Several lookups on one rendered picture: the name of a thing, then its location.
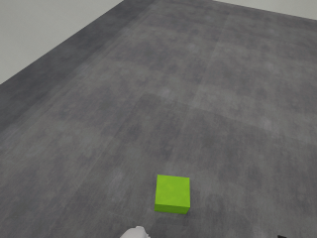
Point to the left robot thigh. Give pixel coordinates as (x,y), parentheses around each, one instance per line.
(135,233)

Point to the carton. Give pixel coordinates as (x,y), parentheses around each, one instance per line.
(172,194)

